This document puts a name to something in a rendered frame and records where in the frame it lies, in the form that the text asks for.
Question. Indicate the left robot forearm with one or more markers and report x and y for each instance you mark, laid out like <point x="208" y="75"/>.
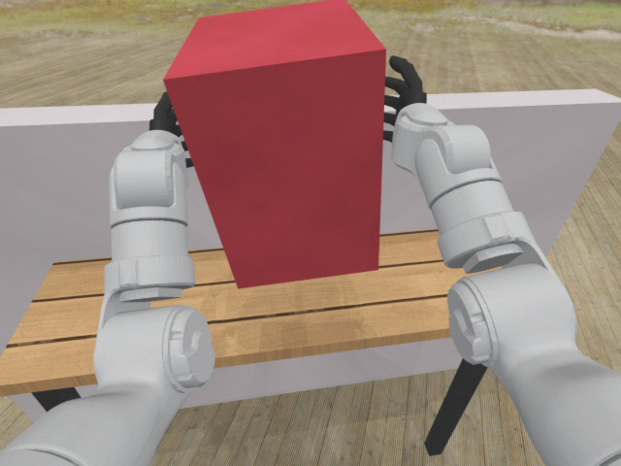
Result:
<point x="148" y="218"/>

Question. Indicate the right robot forearm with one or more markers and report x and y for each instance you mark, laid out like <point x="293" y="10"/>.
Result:
<point x="479" y="230"/>

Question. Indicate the left robot upper arm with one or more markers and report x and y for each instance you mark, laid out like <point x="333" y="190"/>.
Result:
<point x="147" y="362"/>

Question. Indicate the right robot upper arm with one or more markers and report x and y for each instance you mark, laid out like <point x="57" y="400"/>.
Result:
<point x="518" y="322"/>

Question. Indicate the table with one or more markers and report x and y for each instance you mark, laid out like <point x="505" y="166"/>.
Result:
<point x="404" y="301"/>

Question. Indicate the robot left hand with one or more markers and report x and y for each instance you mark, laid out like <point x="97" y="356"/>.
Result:
<point x="164" y="118"/>

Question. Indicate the robot right hand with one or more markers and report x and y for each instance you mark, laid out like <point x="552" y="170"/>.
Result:
<point x="410" y="91"/>

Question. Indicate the carton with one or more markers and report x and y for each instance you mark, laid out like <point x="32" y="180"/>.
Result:
<point x="282" y="112"/>

